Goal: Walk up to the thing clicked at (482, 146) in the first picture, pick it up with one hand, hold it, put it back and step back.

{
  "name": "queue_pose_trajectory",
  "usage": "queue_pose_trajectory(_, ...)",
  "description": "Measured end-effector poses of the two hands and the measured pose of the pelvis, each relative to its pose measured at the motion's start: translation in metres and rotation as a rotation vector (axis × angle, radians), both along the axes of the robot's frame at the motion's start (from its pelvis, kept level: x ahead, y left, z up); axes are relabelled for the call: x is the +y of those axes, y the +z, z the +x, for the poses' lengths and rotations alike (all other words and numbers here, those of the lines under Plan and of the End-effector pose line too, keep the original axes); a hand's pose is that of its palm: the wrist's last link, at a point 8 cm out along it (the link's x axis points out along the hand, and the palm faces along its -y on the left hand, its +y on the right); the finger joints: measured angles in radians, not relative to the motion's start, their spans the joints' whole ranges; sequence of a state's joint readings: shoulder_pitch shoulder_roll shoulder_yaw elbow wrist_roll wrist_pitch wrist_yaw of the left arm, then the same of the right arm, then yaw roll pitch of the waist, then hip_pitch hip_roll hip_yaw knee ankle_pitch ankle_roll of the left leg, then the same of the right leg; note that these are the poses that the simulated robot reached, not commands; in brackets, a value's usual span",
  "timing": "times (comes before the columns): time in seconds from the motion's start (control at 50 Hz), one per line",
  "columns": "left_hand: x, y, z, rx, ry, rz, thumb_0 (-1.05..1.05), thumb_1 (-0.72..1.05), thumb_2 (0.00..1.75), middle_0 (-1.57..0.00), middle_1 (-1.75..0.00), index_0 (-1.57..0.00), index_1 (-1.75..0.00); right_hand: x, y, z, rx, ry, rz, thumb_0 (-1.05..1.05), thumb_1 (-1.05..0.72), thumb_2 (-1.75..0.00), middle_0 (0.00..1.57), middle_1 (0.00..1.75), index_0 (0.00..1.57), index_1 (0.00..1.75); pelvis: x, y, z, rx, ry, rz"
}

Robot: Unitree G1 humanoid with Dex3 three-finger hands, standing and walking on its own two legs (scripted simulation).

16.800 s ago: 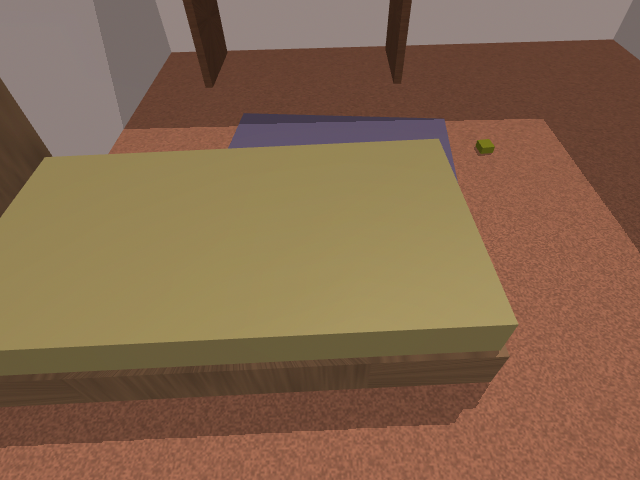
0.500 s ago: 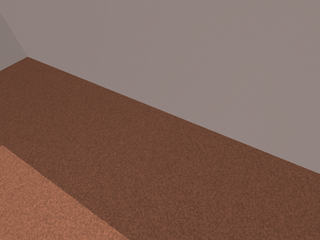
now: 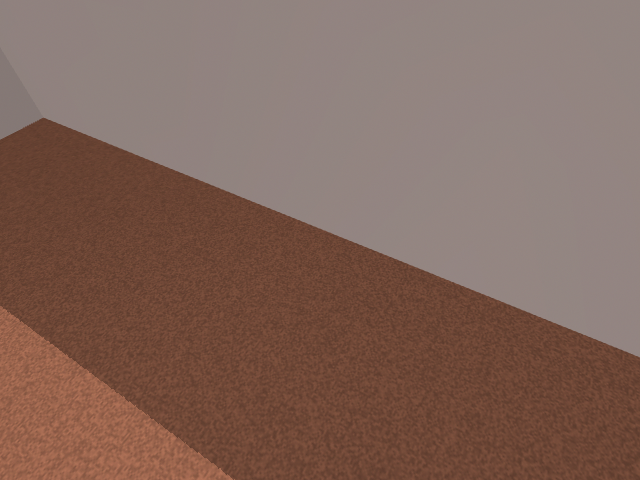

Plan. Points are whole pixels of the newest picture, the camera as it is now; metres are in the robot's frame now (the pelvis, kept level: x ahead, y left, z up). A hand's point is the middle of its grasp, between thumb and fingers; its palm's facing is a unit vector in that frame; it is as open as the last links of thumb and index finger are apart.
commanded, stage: stand
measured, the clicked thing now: out of the picture +0.42 +1.34 -0.76
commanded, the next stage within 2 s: walk up in 0.48 s
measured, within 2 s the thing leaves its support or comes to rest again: neither
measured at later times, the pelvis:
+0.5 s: pelvis +0.00 -0.01 +0.00, yaw +1 degrees
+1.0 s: pelvis -0.02 +0.00 -0.03, yaw +24 degrees
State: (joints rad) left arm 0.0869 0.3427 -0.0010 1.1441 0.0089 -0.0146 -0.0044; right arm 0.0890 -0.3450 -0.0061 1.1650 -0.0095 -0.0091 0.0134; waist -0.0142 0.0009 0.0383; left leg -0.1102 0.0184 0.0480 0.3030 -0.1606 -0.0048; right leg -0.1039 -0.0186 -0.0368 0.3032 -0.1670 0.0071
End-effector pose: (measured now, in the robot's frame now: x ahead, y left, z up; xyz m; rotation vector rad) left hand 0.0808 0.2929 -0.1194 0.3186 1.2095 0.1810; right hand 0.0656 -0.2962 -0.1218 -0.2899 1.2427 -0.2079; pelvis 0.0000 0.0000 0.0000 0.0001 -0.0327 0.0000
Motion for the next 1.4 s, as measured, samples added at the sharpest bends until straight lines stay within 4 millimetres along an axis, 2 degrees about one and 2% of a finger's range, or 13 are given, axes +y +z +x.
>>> queue_pose_trajectory(0.48,-0.004,0.002,-0.007,0.015,0.019,0.009,0.0,0.91,0.9,-0.2,-0.3,-0.2,-0.3,-0.005,-0.001,0.014,-0.018,0.023,0.005,0.0,-0.91,-0.9,0.2,0.3,0.2,0.3,-0.007,0.0,0.005,-0.004,0.005,0.0)
queue_pose_trajectory(0.58,0.003,0.001,-0.002,-0.068,0.105,0.007,0.01,0.91,0.9,-0.2,-0.3,-0.2,-0.3,-0.012,-0.003,0.012,0.027,0.088,-0.011,0.0,-0.91,-0.9,0.2,0.3,0.2,0.3,-0.014,-0.006,-0.007,0.004,0.096,0.007)
queue_pose_trajectory(0.66,0.008,0.002,-0.009,-0.113,0.14,0.023,0.0,0.91,0.9,-0.2,-0.3,-0.2,-0.3,-0.026,-0.005,0.017,0.061,0.143,-0.044,0.0,-0.9,-0.9,0.2,0.3,0.2,0.3,-0.022,-0.013,-0.017,0.014,0.152,-0.001)
queue_pose_trajectory(0.74,0.012,0.004,-0.025,-0.134,0.174,0.026,0.0,0.91,0.9,-0.2,-0.3,-0.2,-0.3,-0.03,0.004,0.033,0.061,0.215,-0.081,0.0,-0.91,-0.9,0.2,0.3,0.2,0.3,-0.022,-0.012,-0.021,0.016,0.223,0.017)
queue_pose_trajectory(0.82,0.019,0.002,-0.039,-0.155,0.195,0.018,0.01,0.91,0.9,-0.2,-0.3,-0.2,-0.3,-0.025,0.014,0.054,0.026,0.291,-0.104,0.0,-0.91,-0.9,0.2,0.3,0.2,0.3,-0.014,-0.014,-0.023,0.017,0.274,0.02)
queue_pose_trajectory(0.94,0.044,-0.022,-0.064,-0.196,0.272,-0.013,0.01,0.91,0.9,-0.2,-0.3,-0.2,-0.3,0.003,0.017,0.078,-0.055,0.391,-0.161,0.0,-0.91,-0.9,0.2,0.3,0.2,0.3,0.005,-0.034,-0.024,0.003,0.345,0.039)
queue_pose_trajectory(1.04,0.047,-0.022,-0.095,-0.173,0.37,-0.017,0.01,0.91,0.9,-0.2,-0.3,-0.2,-0.3,0.024,0.025,0.087,-0.048,0.497,-0.166,0.0,-0.9,-0.9,0.2,0.3,0.2,0.3,0.003,-0.027,-0.023,0.014,0.453,0.009)
queue_pose_trajectory(1.14,0.036,-0.017,-0.137,-0.108,0.444,0.008,0.01,0.91,0.9,-0.2,-0.3,-0.2,-0.3,0.033,0.021,0.118,-0.099,0.576,-0.156,0.0,-0.9,-0.9,0.21,0.3,0.2,0.3,-0.002,-0.027,-0.019,0.022,0.505,-0.001)
queue_pose_trajectory(1.24,0.018,-0.01,-0.169,-0.083,0.516,0.081,0.01,0.91,0.9,-0.2,-0.3,-0.2,-0.3,0.037,0.005,0.155,-0.149,0.675,-0.117,0.0,-0.9,-0.9,0.21,0.3,0.2,0.3,-0.023,-0.036,-0.014,0.026,0.57,-0.007)
queue_pose_trajectory(1.32,-0.011,-0.003,-0.19,-0.105,0.574,0.137,0.01,0.91,0.9,-0.2,-0.3,-0.2,-0.3,0.042,-0.012,0.187,-0.17,0.731,-0.076,0.0,-0.9,-0.9,0.2,0.3,0.2,0.3,-0.046,-0.043,-0.012,0.006,0.631,-0.022)
queue_pose_trajectory(1.4,-0.045,0.013,-0.217,-0.092,0.654,0.133,0.01,0.91,0.9,-0.2,-0.3,-0.2,-0.3,0.061,-0.005,0.206,-0.181,0.808,-0.025,0.0,-0.91,-0.9,0.2,0.3,0.2,0.3,-0.057,-0.029,-0.01,0.013,0.691,0.039)
